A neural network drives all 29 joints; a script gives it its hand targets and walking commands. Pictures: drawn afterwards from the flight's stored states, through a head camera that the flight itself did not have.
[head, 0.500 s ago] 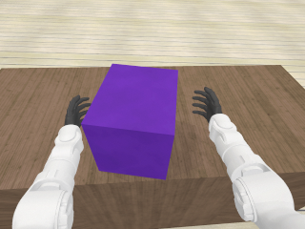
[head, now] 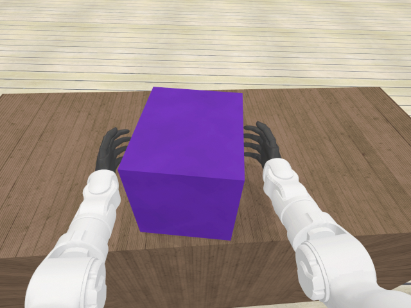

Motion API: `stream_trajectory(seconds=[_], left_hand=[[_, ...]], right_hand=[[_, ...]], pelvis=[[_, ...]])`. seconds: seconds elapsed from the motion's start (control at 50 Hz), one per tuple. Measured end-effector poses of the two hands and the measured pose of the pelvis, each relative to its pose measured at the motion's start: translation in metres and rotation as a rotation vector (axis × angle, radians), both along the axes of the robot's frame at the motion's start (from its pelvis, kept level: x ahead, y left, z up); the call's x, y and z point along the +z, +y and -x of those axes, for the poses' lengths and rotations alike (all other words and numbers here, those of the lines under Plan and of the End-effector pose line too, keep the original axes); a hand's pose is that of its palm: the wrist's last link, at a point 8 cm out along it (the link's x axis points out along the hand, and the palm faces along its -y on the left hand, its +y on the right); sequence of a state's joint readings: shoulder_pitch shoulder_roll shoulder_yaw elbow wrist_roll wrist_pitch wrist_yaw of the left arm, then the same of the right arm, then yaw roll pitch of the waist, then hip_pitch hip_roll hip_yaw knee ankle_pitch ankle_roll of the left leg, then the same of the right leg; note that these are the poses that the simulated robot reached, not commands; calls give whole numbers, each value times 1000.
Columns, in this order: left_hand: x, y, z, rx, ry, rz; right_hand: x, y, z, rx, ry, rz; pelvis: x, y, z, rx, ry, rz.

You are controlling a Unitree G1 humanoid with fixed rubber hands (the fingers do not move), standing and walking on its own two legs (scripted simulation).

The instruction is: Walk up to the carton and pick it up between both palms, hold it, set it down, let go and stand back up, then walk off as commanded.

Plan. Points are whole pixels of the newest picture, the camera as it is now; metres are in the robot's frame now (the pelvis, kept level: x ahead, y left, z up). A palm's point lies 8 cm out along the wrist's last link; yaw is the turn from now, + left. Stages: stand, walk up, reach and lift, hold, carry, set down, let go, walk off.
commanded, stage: reach and lift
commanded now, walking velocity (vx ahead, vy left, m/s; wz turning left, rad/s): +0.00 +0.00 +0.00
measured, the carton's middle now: (191, 162) +0.45 +0.04 +0.02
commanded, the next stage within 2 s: none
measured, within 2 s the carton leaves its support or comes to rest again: leaves its support in 1.60 s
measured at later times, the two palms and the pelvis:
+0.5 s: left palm (119, 170) +0.38 +0.18 +0.08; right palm (272, 163) +0.39 -0.13 +0.09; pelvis -0.01 +0.01 +0.00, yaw +0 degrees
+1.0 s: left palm (120, 171) +0.38 +0.18 +0.08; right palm (273, 163) +0.39 -0.13 +0.09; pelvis -0.01 +0.01 +0.00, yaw +0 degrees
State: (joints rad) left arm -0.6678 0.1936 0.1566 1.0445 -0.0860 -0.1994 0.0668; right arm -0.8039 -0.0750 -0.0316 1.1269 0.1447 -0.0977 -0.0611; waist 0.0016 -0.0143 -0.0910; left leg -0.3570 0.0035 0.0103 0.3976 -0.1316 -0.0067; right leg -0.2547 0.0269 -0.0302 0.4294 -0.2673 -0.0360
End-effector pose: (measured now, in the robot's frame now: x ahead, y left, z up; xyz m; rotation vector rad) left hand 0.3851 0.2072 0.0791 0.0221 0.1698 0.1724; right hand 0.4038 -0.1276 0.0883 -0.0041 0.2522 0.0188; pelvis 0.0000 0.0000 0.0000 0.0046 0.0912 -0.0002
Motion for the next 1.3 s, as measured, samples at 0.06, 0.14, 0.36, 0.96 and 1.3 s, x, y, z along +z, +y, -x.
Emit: stream_trajectory(seconds=[0.06,0.14,0.36,0.96,1.3], left_hand=[[-2,-1,1,1,6,-6],[-3,-3,2,3,13,-10],[-2,-17,2,-99,22,-44],[-4,-27,9,-73,39,-12],[-4,-30,10,-64,46,3]], right_hand=[[0,-1,0,-19,-4,8],[0,-1,1,-27,-5,12],[0,1,5,-64,-32,30],[-1,-7,12,-107,-39,12],[0,-7,13,-122,-40,20]], pelvis=[[0,1,0,0,0,1],[0,1,1,0,0,2],[0,4,3,0,-1,5],[1,9,6,0,-5,12],[1,10,6,0,-6,13]])
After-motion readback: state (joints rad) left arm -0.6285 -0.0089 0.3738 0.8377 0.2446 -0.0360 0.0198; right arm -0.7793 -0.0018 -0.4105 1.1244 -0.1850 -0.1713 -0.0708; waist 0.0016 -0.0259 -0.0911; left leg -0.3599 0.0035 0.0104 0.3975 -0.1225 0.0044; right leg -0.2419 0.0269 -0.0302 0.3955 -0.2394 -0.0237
